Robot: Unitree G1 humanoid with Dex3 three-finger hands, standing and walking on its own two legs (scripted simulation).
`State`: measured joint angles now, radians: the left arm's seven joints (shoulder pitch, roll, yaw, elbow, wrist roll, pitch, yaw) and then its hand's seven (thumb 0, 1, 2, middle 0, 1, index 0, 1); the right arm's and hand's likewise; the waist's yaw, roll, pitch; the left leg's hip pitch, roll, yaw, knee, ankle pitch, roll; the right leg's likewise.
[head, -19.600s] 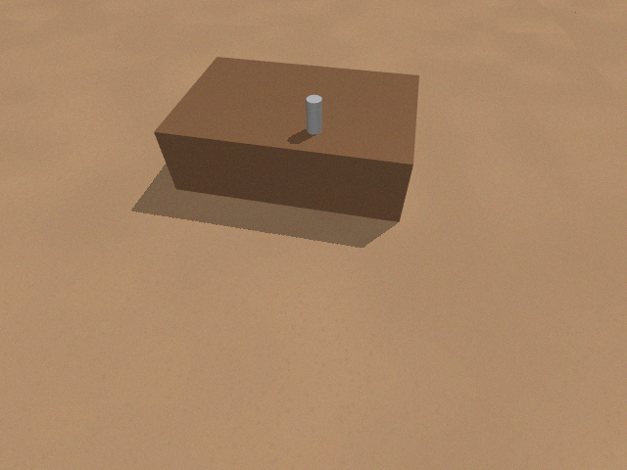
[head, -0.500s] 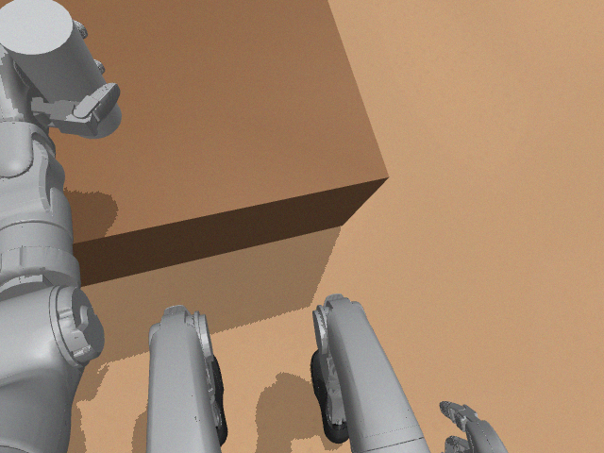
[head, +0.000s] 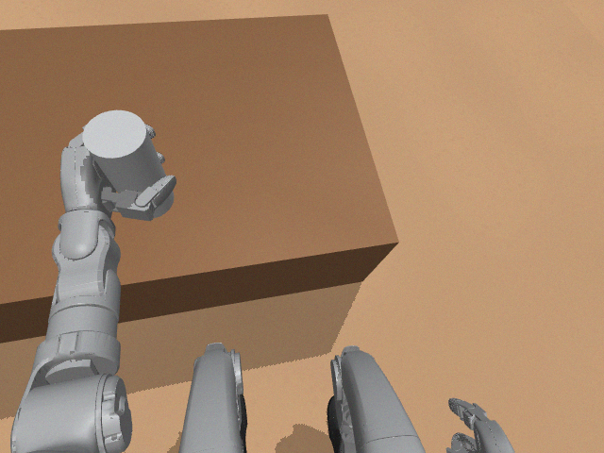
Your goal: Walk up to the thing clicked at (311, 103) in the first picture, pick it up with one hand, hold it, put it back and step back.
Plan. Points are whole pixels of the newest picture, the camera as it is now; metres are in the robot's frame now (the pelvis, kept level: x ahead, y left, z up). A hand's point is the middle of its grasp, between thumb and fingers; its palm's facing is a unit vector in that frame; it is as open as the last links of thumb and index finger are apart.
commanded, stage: lift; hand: left
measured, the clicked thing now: (135, 170) +0.46 +0.20 +0.03
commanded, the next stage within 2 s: hold in 1.16 s
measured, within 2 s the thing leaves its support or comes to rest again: neither
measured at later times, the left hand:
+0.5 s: hand (119, 184) +0.39 +0.18 +0.11, palm faces +0.10 -0.99 -0.04, open 8.9 cm
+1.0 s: hand (118, 170) +0.38 +0.17 +0.15, palm faces +0.09 -1.00 -0.02, open 8.9 cm
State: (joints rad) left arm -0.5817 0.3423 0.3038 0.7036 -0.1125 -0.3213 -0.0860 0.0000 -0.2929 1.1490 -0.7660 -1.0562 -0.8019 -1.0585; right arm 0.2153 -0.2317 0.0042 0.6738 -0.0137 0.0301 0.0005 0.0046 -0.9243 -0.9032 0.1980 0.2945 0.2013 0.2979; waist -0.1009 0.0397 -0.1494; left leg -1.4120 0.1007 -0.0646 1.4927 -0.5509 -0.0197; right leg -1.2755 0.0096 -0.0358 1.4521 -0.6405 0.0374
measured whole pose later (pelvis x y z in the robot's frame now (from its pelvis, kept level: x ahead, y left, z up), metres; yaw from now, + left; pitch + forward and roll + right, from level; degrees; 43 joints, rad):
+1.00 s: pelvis +0.03 -0.01 +0.11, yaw +3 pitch +11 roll -2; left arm -0.23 0.21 0.16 0.52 -0.18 -0.36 -0.10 0.00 -0.29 1.15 -0.77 -1.05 -0.80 -1.05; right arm 0.23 -0.23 -0.01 0.66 0.00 0.01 -0.02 0.01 -0.92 -0.90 0.20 0.29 0.20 0.30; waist -0.04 0.03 -0.06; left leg -0.76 0.08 -0.01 0.97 -0.41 -0.03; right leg -0.65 -0.01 -0.02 0.95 -0.50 0.02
